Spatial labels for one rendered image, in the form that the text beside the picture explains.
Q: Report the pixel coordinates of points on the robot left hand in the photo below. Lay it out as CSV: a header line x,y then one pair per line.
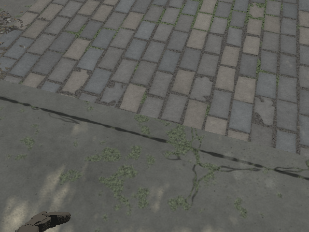
x,y
44,220

